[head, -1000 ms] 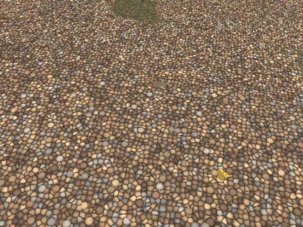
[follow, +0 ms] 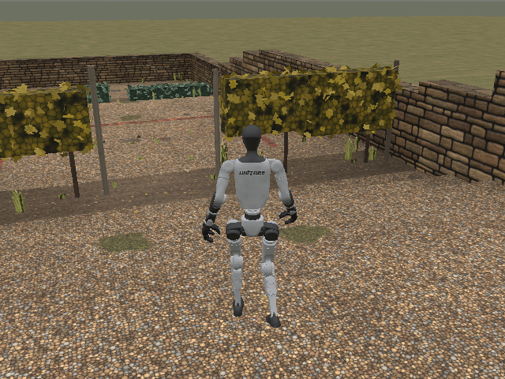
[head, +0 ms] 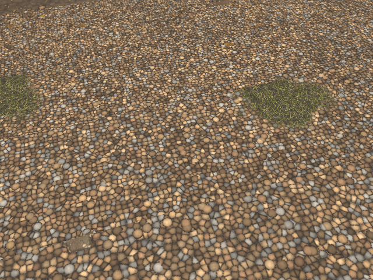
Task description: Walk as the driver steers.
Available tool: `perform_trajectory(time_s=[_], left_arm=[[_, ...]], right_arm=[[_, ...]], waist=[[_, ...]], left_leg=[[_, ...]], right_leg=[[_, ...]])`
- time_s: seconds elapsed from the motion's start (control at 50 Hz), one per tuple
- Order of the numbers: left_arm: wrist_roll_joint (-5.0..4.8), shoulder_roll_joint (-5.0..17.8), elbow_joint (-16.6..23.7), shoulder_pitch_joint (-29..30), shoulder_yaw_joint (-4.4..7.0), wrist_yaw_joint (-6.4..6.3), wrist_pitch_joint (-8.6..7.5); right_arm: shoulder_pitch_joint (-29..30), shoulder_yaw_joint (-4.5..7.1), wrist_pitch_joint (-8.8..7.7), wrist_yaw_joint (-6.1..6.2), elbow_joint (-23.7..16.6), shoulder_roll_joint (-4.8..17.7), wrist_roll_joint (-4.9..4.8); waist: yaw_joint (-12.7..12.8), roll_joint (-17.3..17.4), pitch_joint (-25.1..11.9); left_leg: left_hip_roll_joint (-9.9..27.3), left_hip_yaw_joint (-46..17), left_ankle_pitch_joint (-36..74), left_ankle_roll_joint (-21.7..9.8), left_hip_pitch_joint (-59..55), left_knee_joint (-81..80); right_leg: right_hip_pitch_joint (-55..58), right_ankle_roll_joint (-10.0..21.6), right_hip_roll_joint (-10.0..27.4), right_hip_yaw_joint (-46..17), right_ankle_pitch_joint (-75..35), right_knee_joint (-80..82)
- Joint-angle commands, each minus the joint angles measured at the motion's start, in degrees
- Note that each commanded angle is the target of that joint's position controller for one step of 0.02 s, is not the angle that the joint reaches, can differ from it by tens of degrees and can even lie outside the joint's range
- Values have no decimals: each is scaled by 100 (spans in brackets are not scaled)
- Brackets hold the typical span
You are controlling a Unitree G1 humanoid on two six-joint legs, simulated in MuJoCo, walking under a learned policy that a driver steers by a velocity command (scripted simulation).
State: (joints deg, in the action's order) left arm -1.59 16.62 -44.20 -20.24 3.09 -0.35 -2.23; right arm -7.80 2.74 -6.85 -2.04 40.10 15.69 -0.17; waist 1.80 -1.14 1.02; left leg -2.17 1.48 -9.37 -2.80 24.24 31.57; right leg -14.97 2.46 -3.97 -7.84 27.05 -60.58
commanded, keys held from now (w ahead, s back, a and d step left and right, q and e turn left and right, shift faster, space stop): w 0.20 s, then w+q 0.26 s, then q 0.54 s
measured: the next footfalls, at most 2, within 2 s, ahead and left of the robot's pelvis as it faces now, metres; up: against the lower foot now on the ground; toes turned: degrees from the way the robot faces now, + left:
right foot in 0.44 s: +0.40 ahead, -0.13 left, +0.00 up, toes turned +5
left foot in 0.86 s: +0.47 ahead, +0.14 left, +0.00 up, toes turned +20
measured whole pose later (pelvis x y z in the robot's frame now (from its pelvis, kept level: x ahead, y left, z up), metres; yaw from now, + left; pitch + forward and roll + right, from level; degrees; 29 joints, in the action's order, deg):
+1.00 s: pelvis +0.39 +0.02 +0.00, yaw +23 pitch +2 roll -2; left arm -0.1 18.0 -45.0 -4.4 4.4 -1.3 0.6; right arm -10.4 3.7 1.8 -0.5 32.7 17.0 0.2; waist -0.4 -1.1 5.0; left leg -2.0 -1.8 -7.7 -3.5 25.2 31.2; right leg -28.4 -2.2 0.5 -0.9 28.5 -67.3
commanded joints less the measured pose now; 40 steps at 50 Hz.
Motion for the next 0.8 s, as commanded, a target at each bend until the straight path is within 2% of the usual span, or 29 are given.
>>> perform_trajectory(time_s=[0.02,0.04,0.06,0.1,0.16,0.24,0.3,0.34,0.38,0.4,0.42,0.44,0.46,0.48,0.5,0.52,0.54,0.56,0.58,0.62,0.68,0.74,0.78,0.8], left_arm=[[41,742,710,609,144,-2,-176],[95,675,702,579,164,7,-175],[89,574,650,443,155,20,-158],[96,402,581,319,119,18,-122],[149,263,742,842,51,0,-135],[154,114,897,1591,-17,60,-216],[99,130,1026,2038,-21,149,-275],[86,205,1093,2210,5,220,-327],[95,380,1041,1997,79,247,-388],[98,495,940,1605,150,232,-415],[140,736,732,877,266,193,-431],[243,1139,620,-150,379,128,-427],[227,1421,473,-423,431,146,-350],[168,895,518,-342,306,149,-311],[165,645,546,53,216,120,-287],[195,498,561,443,164,119,-271],[219,348,546,735,124,130,-273],[249,299,527,961,114,132,-290],[257,302,488,1116,131,137,-314],[259,466,398,1293,198,103,-336],[222,669,322,1442,272,-5,-246],[119,772,227,1402,293,-54,-141],[35,887,161,1349,338,-41,-70],[33,961,122,1329,365,-49,-11]], right_arm=[[-829,183,61,25,-48,664,21],[-673,137,57,31,-58,552,67],[-614,119,49,35,-51,518,86],[-681,132,20,53,26,572,37],[-855,193,49,108,162,798,6],[-1215,202,161,144,360,894,-83],[-1568,207,262,177,523,935,-130],[-1642,220,340,217,562,964,-140],[-1627,269,413,268,568,1079,-132],[-1515,273,440,286,543,1097,-139],[-1484,220,453,289,511,958,-132],[-1360,83,444,288,306,590,-23],[-2263,-72,347,270,192,17,-81],[-2009,79,317,271,255,636,-199],[-1483,193,345,285,95,910,-235],[-1305,213,393,321,53,874,-176],[-1254,259,460,337,30,848,-110],[-1398,289,568,339,30,754,-118],[-1501,285,672,346,20,622,-135],[-1360,255,818,348,-140,437,-117],[-1094,193,857,252,-313,322,-72],[-723,218,884,119,-518,423,-44],[-542,277,946,64,-702,548,-25],[-402,309,973,43,-820,601,-19]], waist=[[-494,379,-164],[-331,490,-58],[-231,640,-80],[-167,702,-138],[-283,491,-13],[-562,446,92],[-682,461,179],[-647,486,207],[-456,614,96],[-188,653,-92],[170,583,-592],[612,55,-1518],[220,-1479,-2302],[411,-1101,-1946],[377,-803,-1096],[192,-475,-729],[4,-402,-485],[-205,-520,-381],[-323,-619,-331],[-400,-603,-190],[-353,-501,-359],[-213,-450,-411],[-183,-435,-348],[-167,-458,-286]], left_leg=[[1846,-2820,-1243,-1051,-2321,-1782],[1634,-2440,-744,-990,-1927,-1902],[1473,-2154,-366,-959,-1707,-2019],[1380,-1741,311,-1052,-1575,-2157],[1365,-1292,1122,-1109,-1664,-2292],[1140,-873,1526,-913,-1709,-2183],[1267,-1064,1496,-914,-1896,-1964],[1397,-1286,1448,-878,-2132,-1723],[1478,-1486,1569,-768,-2233,-1421],[1378,-1446,2036,-677,-2153,-1035],[1070,-1236,2254,-502,-1868,-174],[651,-951,1027,-245,-827,1569],[-76,-583,-2392,83,1184,3398],[141,-1022,-2554,153,1772,4056],[301,-937,-2184,227,1986,4258],[461,-820,-1865,317,1768,4158],[573,-801,-1700,393,1516,3933],[694,-776,-1576,443,1138,3732],[695,-661,-1485,498,877,3565],[703,-527,-1144,587,826,3043],[730,-343,-51,505,416,1915],[652,-180,358,382,129,1212],[606,-102,46,240,98,928],[586,-69,-132,153,158,788]], right_leg=[[-2814,-27,681,113,-583,-1064],[-2553,-46,876,127,-870,-699],[-2275,-82,955,178,-1030,-502],[-2161,-178,1001,326,-1161,-173],[-2415,-323,1074,428,-1800,806],[-2066,-356,881,591,-2896,2211],[-1868,-358,677,606,-3073,2761],[-1772,-288,592,551,-2857,3059],[-1251,-167,496,557,-2503,3281],[-611,-47,412,650,-2471,3480],[520,142,517,626,-2584,3529],[2195,562,1602,-414,-2696,3250],[3857,1413,2904,-2747,-1735,3605],[3453,1372,2835,-3082,-1289,4002],[2740,1176,2663,-2107,-2111,4018],[2036,1078,2416,-1356,-3336,4032],[1442,1010,2212,-764,-4301,4060],[947,937,2057,-293,-4652,4172],[589,945,1980,-6,-4829,4298],[262,1032,2001,403,-5039,4527],[236,947,1897,1022,-4893,4533],[394,847,1940,1288,-4518,4307],[532,764,2078,1269,-4177,4016],[626,694,2117,1239,-4115,3852]])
